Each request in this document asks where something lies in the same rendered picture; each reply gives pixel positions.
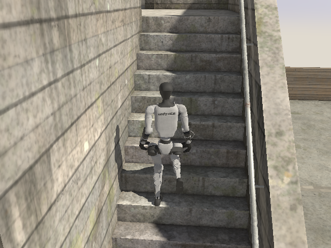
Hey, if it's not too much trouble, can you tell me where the stairs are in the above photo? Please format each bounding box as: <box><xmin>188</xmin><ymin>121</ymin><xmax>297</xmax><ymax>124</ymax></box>
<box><xmin>112</xmin><ymin>17</ymin><xmax>251</xmax><ymax>248</ymax></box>

